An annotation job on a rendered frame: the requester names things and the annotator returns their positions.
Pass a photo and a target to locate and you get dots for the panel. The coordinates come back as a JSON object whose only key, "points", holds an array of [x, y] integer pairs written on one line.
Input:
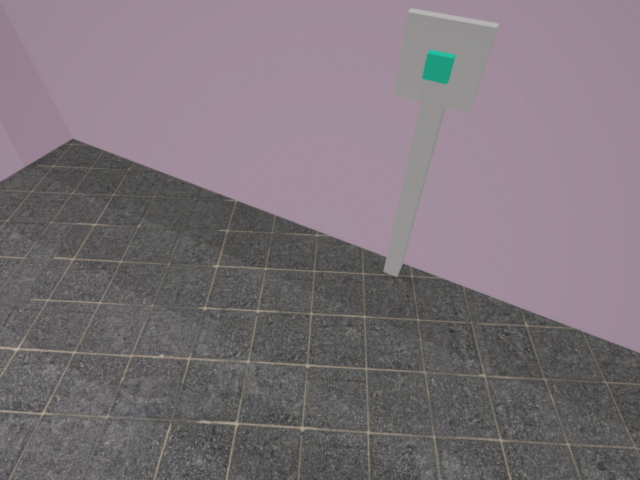
{"points": [[471, 41]]}

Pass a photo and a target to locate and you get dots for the button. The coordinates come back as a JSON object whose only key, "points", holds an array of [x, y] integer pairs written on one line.
{"points": [[438, 66]]}

